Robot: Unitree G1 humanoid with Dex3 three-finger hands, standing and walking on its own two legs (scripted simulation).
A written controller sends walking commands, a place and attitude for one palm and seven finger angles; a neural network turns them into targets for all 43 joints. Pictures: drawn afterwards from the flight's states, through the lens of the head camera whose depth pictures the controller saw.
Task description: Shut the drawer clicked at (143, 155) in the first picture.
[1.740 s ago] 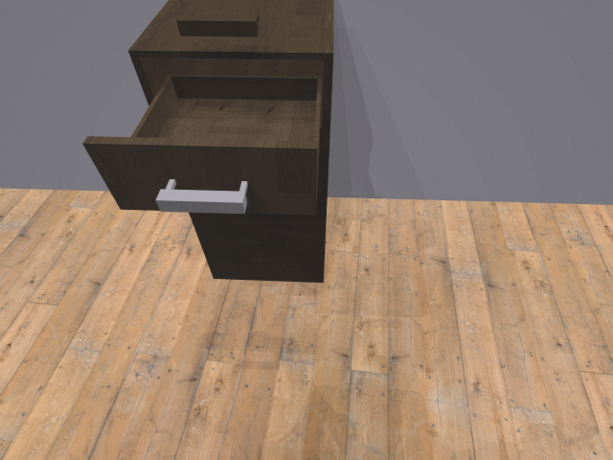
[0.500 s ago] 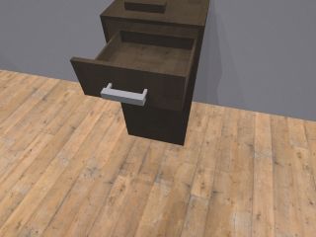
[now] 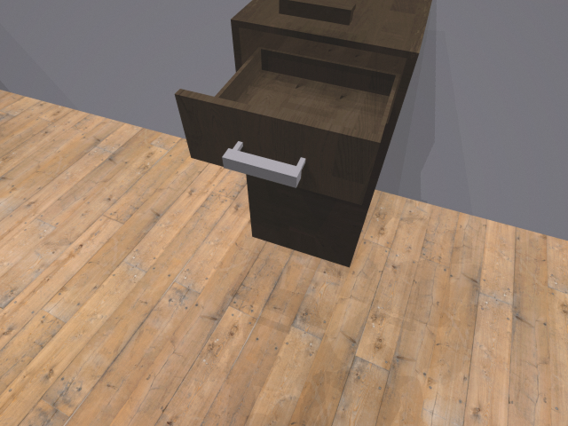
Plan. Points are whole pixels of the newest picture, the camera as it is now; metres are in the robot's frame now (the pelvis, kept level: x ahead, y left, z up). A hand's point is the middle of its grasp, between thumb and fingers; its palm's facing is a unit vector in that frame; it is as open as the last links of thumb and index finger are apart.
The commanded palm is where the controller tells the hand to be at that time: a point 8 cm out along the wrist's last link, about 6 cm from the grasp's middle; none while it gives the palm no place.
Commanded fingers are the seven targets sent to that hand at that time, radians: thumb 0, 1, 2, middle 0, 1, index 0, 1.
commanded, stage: stand and wait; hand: left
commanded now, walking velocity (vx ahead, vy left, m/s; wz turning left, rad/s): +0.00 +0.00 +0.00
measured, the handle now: (265, 160) +0.56 +0.07 +0.03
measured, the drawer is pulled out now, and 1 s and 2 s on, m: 0.30 0.30 0.30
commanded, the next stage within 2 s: look at it before walking up in 0.02 s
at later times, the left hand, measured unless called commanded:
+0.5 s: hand out of the picture +0.01 +0.17 -0.17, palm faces +0.02 -0.98 -0.20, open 7.4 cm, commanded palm none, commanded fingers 0.00 0.90 0.90 -0.20 -0.30 -0.20 -0.30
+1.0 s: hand out of the picture +0.02 +0.19 -0.18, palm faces -0.03 -0.98 -0.21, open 7.4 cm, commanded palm none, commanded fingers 0.00 0.90 0.90 -0.20 -0.30 -0.20 -0.30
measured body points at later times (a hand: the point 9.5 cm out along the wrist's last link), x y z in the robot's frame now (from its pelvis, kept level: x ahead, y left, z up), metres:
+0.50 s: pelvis +0.00 +0.00 +0.00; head +0.02 -0.01 +0.45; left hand +0.01 +0.22 -0.15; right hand -0.01 -0.23 -0.16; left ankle +0.02 +0.14 -0.74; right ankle -0.04 -0.11 -0.74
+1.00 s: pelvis -0.01 +0.00 +0.00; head +0.03 +0.00 +0.44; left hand +0.03 +0.24 -0.16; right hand -0.01 -0.24 -0.16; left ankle +0.02 +0.14 -0.74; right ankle -0.04 -0.11 -0.74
